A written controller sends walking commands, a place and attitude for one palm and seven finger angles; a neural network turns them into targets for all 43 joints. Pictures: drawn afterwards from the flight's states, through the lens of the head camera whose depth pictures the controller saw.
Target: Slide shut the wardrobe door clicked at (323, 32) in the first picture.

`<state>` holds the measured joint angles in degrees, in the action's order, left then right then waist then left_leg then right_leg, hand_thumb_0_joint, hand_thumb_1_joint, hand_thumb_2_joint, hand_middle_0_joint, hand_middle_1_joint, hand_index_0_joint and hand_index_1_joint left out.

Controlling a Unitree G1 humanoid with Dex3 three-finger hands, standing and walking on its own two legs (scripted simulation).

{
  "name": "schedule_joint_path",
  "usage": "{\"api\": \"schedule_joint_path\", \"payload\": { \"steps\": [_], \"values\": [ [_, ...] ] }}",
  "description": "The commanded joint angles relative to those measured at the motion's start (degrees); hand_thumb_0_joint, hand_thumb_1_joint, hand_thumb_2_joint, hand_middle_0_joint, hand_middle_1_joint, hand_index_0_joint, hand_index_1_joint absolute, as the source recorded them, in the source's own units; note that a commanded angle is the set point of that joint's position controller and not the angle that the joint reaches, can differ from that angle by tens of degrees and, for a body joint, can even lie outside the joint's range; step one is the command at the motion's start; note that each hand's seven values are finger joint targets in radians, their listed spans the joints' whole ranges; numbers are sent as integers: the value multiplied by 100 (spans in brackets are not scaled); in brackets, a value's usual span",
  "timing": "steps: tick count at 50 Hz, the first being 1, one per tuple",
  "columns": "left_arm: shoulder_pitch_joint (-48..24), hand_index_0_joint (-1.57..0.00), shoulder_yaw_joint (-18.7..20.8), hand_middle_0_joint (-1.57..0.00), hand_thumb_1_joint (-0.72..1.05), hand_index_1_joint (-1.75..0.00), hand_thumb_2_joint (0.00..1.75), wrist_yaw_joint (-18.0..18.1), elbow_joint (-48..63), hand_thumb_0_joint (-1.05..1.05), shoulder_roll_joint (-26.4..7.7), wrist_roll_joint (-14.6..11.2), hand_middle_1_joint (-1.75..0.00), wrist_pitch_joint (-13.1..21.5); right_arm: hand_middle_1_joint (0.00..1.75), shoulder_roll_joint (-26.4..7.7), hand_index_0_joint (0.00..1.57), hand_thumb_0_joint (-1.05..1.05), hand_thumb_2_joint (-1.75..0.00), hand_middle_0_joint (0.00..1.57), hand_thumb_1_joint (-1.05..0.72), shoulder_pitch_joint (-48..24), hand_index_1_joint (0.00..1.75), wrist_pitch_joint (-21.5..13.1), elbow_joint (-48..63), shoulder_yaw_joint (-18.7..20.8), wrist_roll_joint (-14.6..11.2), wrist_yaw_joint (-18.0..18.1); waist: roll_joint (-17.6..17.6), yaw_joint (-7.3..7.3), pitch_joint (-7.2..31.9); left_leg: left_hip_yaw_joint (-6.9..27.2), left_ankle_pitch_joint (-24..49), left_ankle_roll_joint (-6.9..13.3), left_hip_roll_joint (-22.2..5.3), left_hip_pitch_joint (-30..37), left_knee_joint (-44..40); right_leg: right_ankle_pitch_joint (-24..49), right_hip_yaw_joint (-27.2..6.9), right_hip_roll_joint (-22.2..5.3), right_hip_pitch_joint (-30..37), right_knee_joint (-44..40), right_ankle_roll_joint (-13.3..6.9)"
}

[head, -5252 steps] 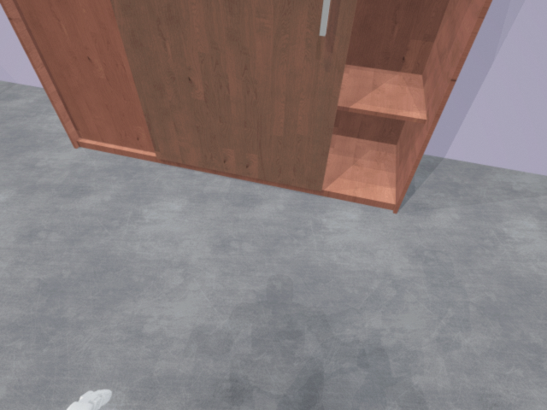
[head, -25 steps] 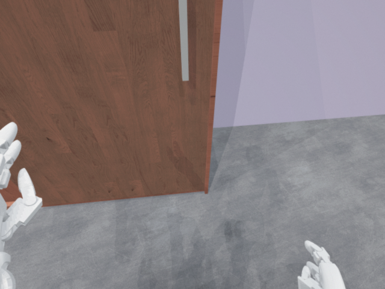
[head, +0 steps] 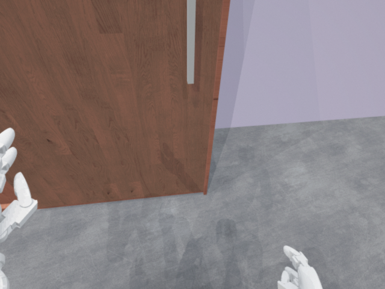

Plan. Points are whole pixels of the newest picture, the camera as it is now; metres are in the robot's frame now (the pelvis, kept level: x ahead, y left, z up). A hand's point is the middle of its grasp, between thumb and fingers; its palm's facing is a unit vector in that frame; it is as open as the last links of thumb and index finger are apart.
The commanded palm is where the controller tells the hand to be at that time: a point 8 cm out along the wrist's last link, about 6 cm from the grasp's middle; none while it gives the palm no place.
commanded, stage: stop stepping back and stand still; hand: left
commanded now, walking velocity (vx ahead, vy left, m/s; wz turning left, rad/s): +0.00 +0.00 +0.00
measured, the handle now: (190, 30) +0.72 +0.06 +0.21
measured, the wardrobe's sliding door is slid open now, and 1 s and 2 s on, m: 0.00 0.00 0.00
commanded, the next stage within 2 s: let the arm hang, fingers relaxed in 0.18 s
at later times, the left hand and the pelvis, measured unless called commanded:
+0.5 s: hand out of the picture +0.12 +0.22 -0.14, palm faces -0.01 -0.95 -0.31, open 7.4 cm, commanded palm none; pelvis -0.01 +0.02 -0.02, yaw +0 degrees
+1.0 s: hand out of the picture -0.01 +0.21 -0.17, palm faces +0.00 -0.97 -0.25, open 7.3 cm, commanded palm none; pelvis +0.00 +0.01 +0.00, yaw +0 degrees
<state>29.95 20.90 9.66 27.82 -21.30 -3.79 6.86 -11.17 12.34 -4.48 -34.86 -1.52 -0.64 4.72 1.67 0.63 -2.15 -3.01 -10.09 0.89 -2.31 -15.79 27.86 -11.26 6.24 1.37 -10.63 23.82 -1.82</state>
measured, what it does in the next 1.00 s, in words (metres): stands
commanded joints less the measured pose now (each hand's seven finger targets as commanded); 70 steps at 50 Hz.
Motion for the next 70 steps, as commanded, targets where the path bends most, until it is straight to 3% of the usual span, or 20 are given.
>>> {"api": "schedule_joint_path", "payload": {
  "steps": [1, 7, 13, 14, 15, 17, 19, 21, 23, 26, 27, 29, 31, 32, 35, 37, 41, 46, 64, 70],
  "values": [
    [94, -20, 849, -20, 90, -30, 90, 116, 1053, 0, -1052, -14, -30, 384, 30, -718, 20, 0, -90, 20, -90, -641, 30, -313, 936, 295, 21, 73, 426, -10, 475, 706, -675, 5, -401, -164, -844, -285, -728, -455, 179, -507, 108],
    [107, -20, 777, -20, 90, -30, 90, 89, 892, 0, -953, -20, -30, 397, 30, -789, 20, 0, -90, 20, -90, -599, 30, -328, 886, 348, -5, 69, 118, -22, 685, 681, -262, -2, -429, -50, -775, 70, -683, -448, 256, -380, 147],
    [-303, -20, 794, -20, 90, -30, 90, 110, 1143, 0, -1109, 59, -30, 432, 30, -816, 20, 0, -90, 20, -90, -684, 30, -364, 868, 349, 27, 95, 366, -15, 482, 770, -750, 32, -419, -196, -946, -194, -690, -437, 174, -412, 138],
    [-507, -20, -1448, -20, 90, -30, 90, -713, -3591, 0, -78, 652, -30, -268, 30, -1760, 20, 0, -90, 20, -90, -774, 30, -597, -723, 606, 114, -543, 159, -280, 12, 772, 466, 80, -614, -488, 111, 367, -486, -796, -769, 487, 32],
    [-633, -20, -1317, -20, 90, -30, 90, -864, -3820, 0, -254, 525, -30, -602, 30, -1708, 20, 0, -90, 20, -90, -350, 30, -145, -619, 612, 45, -579, 240, -208, 319, 633, 463, 63, -650, -264, -18, -94, -727, -762, -853, 492, -23],
    [-773, -20, -1465, -20, 90, -30, 90, -902, -3982, 0, 66, 492, -30, -727, 30, -1396, 20, 0, -90, 20, -90, -322, 30, 67, -483, 491, 97, -562, 426, -199, 399, 904, -58, 260, -819, -632, -263, -910, -515, -522, -969, 1064, 29],
    [-956, -20, -1635, -20, 90, -30, 90, -908, -4588, 0, 200, 513, -30, -770, 30, -1288, 20, 0, -90, 20, -90, -337, 30, 195, -477, 375, 186, -532, 78, -176, 344, 1386, -268, 492, -1017, -917, -766, -1292, -549, -348, -784, 1643, 106],
    [-1074, -20, -1700, -20, 90, -30, 90, -890, -5263, 0, 129, 527, -30, -779, 30, -1337, 20, 0, -90, 20, -90, -477, 30, 293, -507, 337, 230, -501, -397, -23, 441, 1514, -110, 599, -1068, -956, -839, -1074, -648, -418, -450, 1466, 135],
    [-1120, -20, -1775, -20, 90, -30, 90, -872, -5958, 0, -8, 554, -30, -752, 30, -1255, 20, 0, -90, 20, -90, -581, 30, 376, -590, 297, 211, -503, -813, 92, 594, 1110, -54, 385, -649, -885, -514, -289, -815, -591, -16, 652, 106],
    [-1669, -20, -1866, -20, 90, -30, 90, -882, -6734, 0, -135, 553, -30, -737, 30, -970, 20, 0, -90, 20, -90, -320, 30, 533, -950, 299, 200, -504, -1138, -185, 313, 449, -845, 68, 91, -116, 273, -942, -1659, -1266, -1036, -452, -383],
    [-1869, -20, -1895, -20, 90, -30, 90, -875, -6908, 0, -133, 541, -30, -747, 30, -882, 20, 0, -90, 20, -90, -190, 30, 585, -1114, 311, 202, -488, -876, -266, 251, 317, -835, 8, 172, 316, 606, -1336, -1752, -1388, -1481, -722, -513],
    [-1970, -20, -1943, -20, 90, -30, 90, -859, -7247, 0, 8, 509, -30, -743, 30, -725, 20, 0, -90, 20, -90, 76, 30, 602, -1400, 292, 204, -461, -99, -366, 295, 412, -516, 6, 52, 639, 482, -1215, -1533, -1238, -1589, -578, -489],
    [-1687, -20, -1897, -20, 90, -30, 90, -834, -7589, 0, 220, 502, -30, -738, 30, -673, 20, 0, -90, 20, -90, 103, 30, 569, -1545, 282, 244, -424, 709, -217, 402, 808, -547, 128, -274, 210, -291, -986, -1150, -816, -902, -216, -241],
    [-1569, -20, -1914, -20, 90, -30, 90, -834, -7783, 0, 210, 495, -30, -759, 30, -740, 20, 0, -90, 20, -90, 29, 30, 582, -1607, 287, 245, -417, 922, -116, 296, 973, -1101, 156, -356, -178, -646, -1182, -1005, -682, -617, -189, -146],
    [-1360, -20, -1909, -20, 90, -30, 90, -850, -8224, 0, 231, 512, -30, -775, 30, -800, 20, 0, -90, 20, -90, 76, 30, 613, -1801, 343, 234, -393, 786, -7, 105, 1204, -1918, 218, -441, -639, -1145, -1236, -824, -538, -262, -163, -67],
    [-1303, -20, -1923, -20, 90, -30, 90, -858, -8447, 0, 313, 505, -30, -761, 30, -788, 20, 0, -90, 20, -90, 243, 30, 597, -1944, 352, 230, -370, 657, -12, 128, 1217, -1888, 220, -475, -588, -1271, -1082, -792, -506, -177, -160, -69],
    [-1319, -20, -1973, -20, 90, -30, 90, -838, -8736, 0, 415, 500, -30, -703, 30, -678, 20, 0, -90, 20, -90, 470, 30, 559, -2159, 353, 198, -347, -85, -71, 205, 995, -1165, 189, -414, -149, -1049, -866, -925, -652, -253, -469, -93],
    [-1378, -20, -1996, -20, 90, -30, 90, -812, -8946, 0, 459, 500, -30, -697, 30, -594, 20, 0, -90, 20, -90, 563, 30, 554, -2377, 330, 190, -341, -299, -124, -46, 880, -976, 160, -412, 74, -1061, -1008, -1026, -683, -555, -652, -81],
    [-1502, -20, -2016, -20, 90, -30, 90, -762, -9233, 0, 549, 485, -30, -627, 30, -418, 20, 0, -90, 20, -90, 277, 30, 453, -2807, 228, 158, -314, 51, -86, 16, 634, 286, 79, -433, 552, -1027, 161, -1032, -753, -127, -667, -17],
    [-1558, -20, -2023, -20, 90, -30, 90, -753, -9247, 0, 562, 475, -30, -621, 30, -446, 20, 0, -90, 20, -90, 282, 30, 445, -2853, 223, 153, -295, -124, -101, 83, 600, 604, 66, -459, 736, -983, 435, -1019, -761, -12, -664, -10]
  ]
}}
